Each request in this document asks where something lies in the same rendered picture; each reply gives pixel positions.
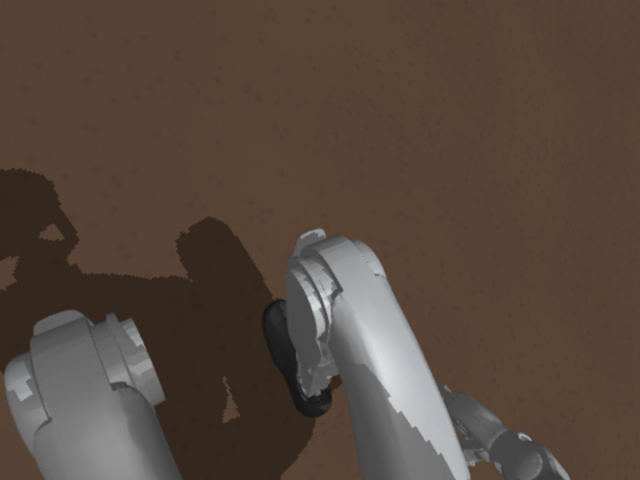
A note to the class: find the right robot hand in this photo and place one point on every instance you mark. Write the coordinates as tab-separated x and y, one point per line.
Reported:
471	418

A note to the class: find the right robot arm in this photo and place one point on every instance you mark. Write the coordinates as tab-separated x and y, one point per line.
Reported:
516	457

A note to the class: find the right robot foot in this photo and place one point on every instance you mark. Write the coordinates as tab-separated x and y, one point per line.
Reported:
283	353

